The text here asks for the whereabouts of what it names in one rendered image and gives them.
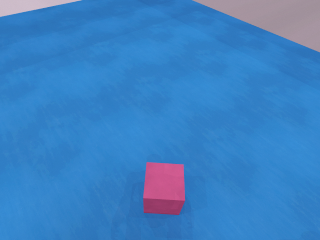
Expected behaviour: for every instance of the carton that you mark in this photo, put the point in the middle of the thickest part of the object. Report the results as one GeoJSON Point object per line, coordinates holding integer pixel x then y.
{"type": "Point", "coordinates": [164, 188]}

